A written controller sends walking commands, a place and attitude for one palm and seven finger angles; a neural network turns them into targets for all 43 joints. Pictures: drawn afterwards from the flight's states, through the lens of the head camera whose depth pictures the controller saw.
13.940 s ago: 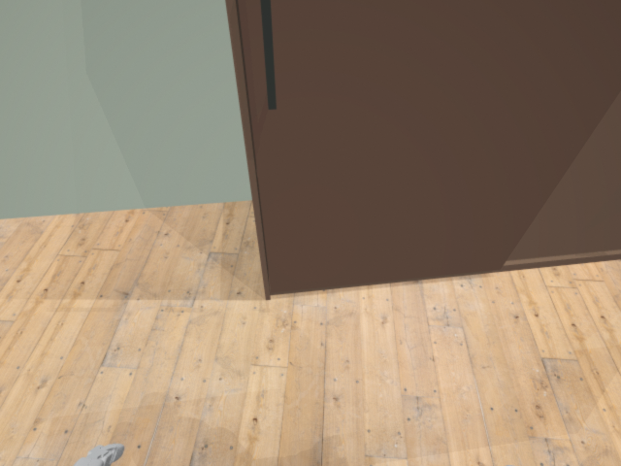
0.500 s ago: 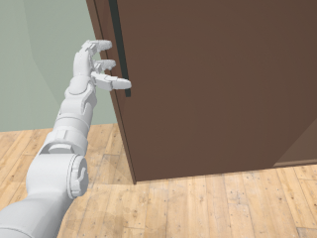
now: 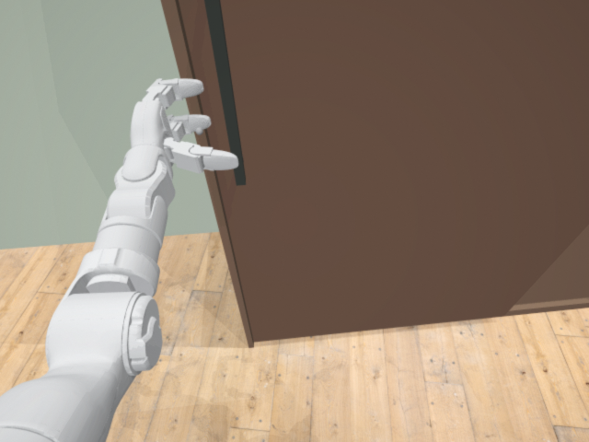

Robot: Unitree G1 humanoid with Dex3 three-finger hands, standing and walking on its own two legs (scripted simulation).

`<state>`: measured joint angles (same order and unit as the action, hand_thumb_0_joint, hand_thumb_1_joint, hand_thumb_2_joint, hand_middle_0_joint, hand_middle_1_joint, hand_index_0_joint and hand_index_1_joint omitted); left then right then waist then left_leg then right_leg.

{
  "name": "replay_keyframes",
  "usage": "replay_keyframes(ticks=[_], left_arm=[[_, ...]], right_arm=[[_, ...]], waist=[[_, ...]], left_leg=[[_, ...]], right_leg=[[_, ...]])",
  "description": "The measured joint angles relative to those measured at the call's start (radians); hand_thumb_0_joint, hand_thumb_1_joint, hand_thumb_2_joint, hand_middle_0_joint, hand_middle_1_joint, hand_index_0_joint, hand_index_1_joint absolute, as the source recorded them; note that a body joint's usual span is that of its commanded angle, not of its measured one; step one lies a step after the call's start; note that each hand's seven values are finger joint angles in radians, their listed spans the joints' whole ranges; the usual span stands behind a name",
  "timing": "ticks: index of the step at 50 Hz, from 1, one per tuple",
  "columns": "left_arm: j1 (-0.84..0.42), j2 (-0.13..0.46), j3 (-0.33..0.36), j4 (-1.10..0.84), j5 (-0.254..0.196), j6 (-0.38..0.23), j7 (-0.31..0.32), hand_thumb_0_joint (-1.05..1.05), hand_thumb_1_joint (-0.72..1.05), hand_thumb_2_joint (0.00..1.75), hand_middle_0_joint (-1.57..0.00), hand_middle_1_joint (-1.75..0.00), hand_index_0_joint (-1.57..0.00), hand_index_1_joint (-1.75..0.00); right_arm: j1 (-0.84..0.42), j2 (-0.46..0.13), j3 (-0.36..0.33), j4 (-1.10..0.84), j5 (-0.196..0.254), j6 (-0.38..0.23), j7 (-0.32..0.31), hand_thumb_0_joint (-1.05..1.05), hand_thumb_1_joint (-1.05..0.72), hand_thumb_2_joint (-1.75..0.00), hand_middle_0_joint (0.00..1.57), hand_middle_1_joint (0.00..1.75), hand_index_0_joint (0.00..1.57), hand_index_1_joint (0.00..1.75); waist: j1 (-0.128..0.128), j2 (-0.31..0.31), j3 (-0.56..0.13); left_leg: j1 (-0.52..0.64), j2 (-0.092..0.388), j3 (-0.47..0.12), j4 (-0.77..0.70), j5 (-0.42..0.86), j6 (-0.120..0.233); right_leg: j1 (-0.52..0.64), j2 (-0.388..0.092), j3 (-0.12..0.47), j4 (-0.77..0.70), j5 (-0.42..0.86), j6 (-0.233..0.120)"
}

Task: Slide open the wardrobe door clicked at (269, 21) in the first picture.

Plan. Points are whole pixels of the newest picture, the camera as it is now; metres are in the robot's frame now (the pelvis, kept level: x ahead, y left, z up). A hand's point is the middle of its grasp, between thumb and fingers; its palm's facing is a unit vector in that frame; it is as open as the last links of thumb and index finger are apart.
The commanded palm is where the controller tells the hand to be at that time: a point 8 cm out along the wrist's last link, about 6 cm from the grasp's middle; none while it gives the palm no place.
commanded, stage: move the hooked fingers beside the handle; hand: left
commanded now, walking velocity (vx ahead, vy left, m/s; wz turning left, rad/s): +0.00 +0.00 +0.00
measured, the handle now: (227, 87) +0.54 +0.11 +0.22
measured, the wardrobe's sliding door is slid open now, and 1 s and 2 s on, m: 0.00 0.00 0.00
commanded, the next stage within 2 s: feel for the door with the fingertips in 1.04 s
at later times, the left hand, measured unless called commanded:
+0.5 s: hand (180, 140) +0.46 +0.16 +0.19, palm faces +0.14 -0.99 +0.01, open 14.0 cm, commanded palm +0.43 +0.21 +0.20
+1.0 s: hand (183, 131) +0.47 +0.16 +0.20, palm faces +0.11 -0.99 +0.01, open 14.0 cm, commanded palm +0.44 +0.20 +0.20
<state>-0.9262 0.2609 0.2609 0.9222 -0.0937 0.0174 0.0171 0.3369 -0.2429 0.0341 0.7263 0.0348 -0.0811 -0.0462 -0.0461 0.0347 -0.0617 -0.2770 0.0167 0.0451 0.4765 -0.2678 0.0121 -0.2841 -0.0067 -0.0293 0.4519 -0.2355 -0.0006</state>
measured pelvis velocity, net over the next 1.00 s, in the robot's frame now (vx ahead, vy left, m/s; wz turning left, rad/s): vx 0.00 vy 0.00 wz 0.01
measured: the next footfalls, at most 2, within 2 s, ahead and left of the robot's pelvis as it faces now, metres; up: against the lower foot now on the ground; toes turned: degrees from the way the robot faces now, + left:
none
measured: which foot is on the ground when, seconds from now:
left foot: down 0.00-1.00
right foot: down 0.00-1.00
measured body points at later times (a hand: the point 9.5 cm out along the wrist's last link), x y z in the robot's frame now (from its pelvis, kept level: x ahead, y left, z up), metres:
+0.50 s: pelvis +0.00 -0.01 +0.00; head +0.02 -0.01 +0.45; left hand +0.45 +0.22 +0.19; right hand +0.10 -0.26 -0.12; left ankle -0.02 +0.11 -0.74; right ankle +0.00 -0.12 -0.74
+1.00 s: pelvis +0.00 +0.00 +0.00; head +0.02 -0.01 +0.45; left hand +0.45 +0.21 +0.20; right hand +0.08 -0.25 -0.12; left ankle -0.02 +0.11 -0.74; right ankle +0.00 -0.12 -0.74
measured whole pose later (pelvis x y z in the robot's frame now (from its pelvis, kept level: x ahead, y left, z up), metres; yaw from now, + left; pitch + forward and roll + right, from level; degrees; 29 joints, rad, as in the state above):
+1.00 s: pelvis +0.00 +0.00 +0.00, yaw +0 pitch +4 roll -1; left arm -0.90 0.31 0.28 0.87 -0.10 0.02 -0.03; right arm 0.34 -0.25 0.04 0.72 0.04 -0.09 -0.06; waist -0.05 0.03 -0.05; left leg -0.29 0.02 0.04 0.50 -0.28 0.01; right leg -0.29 0.00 -0.04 0.46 -0.24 0.00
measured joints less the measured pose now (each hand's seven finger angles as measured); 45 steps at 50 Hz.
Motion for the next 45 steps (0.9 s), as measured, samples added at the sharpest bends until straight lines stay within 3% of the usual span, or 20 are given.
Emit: replay_keyframes(ticks=[12, 20, 29, 35, 39, 45], left_arm=[[0.031, 0.012, -0.002, -0.072, -0.012, 0.009, -0.021, -0.01, -0.50, 0.30, -0.30, -1.20, -0.30, -1.20], [0.030, 0.031, 0.012, -0.028, -0.024, 0.046, -0.044, -0.01, -0.50, 0.30, -0.30, -1.20, -0.31, -1.20], [0.036, 0.051, 0.013, -0.063, -0.023, 0.000, -0.054, -0.01, -0.50, 0.30, -0.30, -1.20, -0.30, -1.20], [-0.005, 0.070, 0.010, -0.003, -0.028, 0.026, -0.075, -0.01, -0.50, 0.30, -0.30, -1.20, -0.30, -1.20], [0.006, 0.062, 0.017, 0.005, -0.032, 0.033, -0.072, -0.01, -0.50, 0.30, -0.30, -1.20, -0.30, -1.20], [0.043, 0.039, 0.020, -0.050, -0.022, -0.005, -0.050, -0.01, -0.50, 0.30, -0.30, -1.20, -0.30, -1.20]], right_arm=[[-0.016, -0.004, -0.003, -0.010, 0.002, 0.002, -0.010, 0.01, -0.91, -0.90, 0.20, 0.30, 0.20, 0.30], [-0.029, -0.012, 0.003, -0.019, 0.006, 0.016, -0.015, 0.01, -0.91, -0.90, 0.20, 0.30, 0.20, 0.30], [-0.028, -0.012, 0.002, -0.017, 0.006, -0.001, -0.024, 0.01, -0.91, -0.90, 0.20, 0.30, 0.20, 0.30], [-0.014, -0.015, 0.004, -0.009, 0.010, 0.000, -0.022, 0.01, -0.91, -0.90, 0.20, 0.30, 0.20, 0.30], [-0.004, -0.018, 0.002, -0.014, 0.007, 0.001, -0.016, 0.01, -0.91, -0.90, 0.20, 0.30, 0.20, 0.30], [0.002, -0.010, 0.000, -0.012, 0.004, -0.007, -0.011, 0.01, -0.91, -0.90, 0.20, 0.30, 0.20, 0.30]], waist=[[0.014, 0.000, 0.008], [0.012, 0.000, 0.004], [0.009, -0.006, 0.021], [0.002, -0.003, 0.006], [0.001, 0.003, 0.004], [-0.001, -0.001, 0.013]], left_leg=[[0.006, 0.003, -0.008, -0.002, -0.001, -0.004], [0.009, 0.004, -0.013, 0.001, -0.002, -0.005], [-0.005, 0.006, -0.017, 0.011, -0.002, -0.006], [-0.011, 0.004, -0.018, 0.013, -0.004, -0.005], [-0.018, 0.002, -0.014, 0.017, -0.005, -0.002], [-0.018, 0.003, -0.009, 0.022, -0.008, 0.000]], right_leg=[[0.011, 0.003, -0.007, -0.007, -0.001, -0.003], [0.016, 0.004, -0.012, -0.004, -0.004, -0.005], [0.005, 0.006, -0.016, 0.000, -0.001, -0.007], [0.002, 0.004, -0.017, -0.001, -0.002, -0.005], [-0.006, 0.002, -0.013, 0.003, -0.002, -0.002], [-0.009, 0.003, -0.008, 0.009, -0.003, 0.000]])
